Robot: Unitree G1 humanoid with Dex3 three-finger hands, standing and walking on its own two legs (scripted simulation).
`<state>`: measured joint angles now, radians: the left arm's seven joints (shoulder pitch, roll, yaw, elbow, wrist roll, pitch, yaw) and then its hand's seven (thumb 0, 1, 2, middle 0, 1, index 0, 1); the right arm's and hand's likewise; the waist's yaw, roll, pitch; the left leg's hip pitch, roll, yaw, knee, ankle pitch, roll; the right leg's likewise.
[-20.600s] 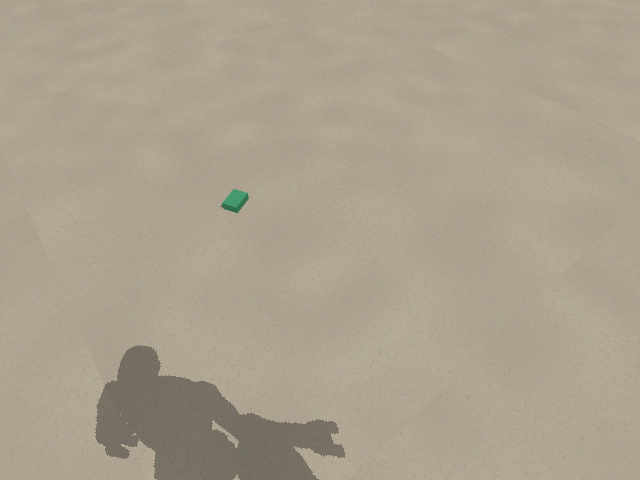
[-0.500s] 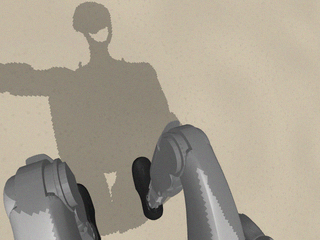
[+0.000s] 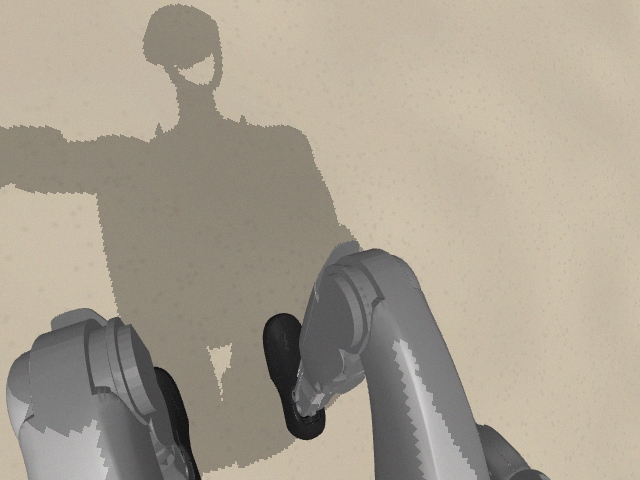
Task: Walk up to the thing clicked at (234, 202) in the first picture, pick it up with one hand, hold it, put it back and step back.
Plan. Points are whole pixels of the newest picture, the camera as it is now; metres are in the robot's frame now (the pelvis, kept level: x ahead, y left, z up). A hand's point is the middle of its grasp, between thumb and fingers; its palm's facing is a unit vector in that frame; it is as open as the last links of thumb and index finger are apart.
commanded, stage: rise first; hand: left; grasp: from above
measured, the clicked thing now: out of the picture +0.49 +0.36 -0.30
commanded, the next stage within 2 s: approach in 0.04 s
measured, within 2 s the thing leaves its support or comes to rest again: neither
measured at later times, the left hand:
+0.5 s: hand out of the picture +0.49 +0.35 -0.19, palm faces -0.46 -0.08 -0.89, open 14.4 cm
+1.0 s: hand out of the picture +0.46 +0.35 -0.21, palm faces -0.53 -0.11 -0.84, open 14.2 cm
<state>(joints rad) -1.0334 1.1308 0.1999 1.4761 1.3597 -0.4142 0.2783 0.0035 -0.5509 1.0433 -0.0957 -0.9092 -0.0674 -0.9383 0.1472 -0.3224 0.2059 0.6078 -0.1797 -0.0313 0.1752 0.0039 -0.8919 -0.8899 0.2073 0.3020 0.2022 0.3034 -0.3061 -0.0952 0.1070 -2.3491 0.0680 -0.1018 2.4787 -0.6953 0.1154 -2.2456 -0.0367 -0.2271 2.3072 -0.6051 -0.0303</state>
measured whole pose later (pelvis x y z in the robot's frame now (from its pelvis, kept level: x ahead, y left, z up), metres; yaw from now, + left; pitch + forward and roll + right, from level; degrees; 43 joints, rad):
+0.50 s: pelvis +0.00 +0.00 +0.00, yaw +0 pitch +31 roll -13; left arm -1.13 1.08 0.12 1.54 1.39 -0.39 0.33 0.00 -0.59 1.06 -0.08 -0.97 -0.06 -0.99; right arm 0.15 -0.32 0.23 0.61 -0.18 -0.05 0.17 0.00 -0.90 -0.89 0.21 0.30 0.20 0.30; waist -0.35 -0.09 0.10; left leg -2.35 0.07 -0.11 2.48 -0.70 0.11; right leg -2.26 -0.03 -0.23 2.31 -0.60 -0.03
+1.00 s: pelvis +0.00 +0.00 +0.00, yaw -1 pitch +29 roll -14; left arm -1.07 1.12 0.13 1.43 1.33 -0.47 0.23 0.00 -0.55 1.02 -0.09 -0.99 -0.08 -1.00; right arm 0.15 -0.35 0.25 0.59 -0.20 -0.02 0.15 0.00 -0.90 -0.89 0.21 0.30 0.20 0.30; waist -0.31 -0.13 0.17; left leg -2.34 0.06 -0.13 2.48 -0.69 0.10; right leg -2.23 -0.03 -0.25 2.30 -0.59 -0.04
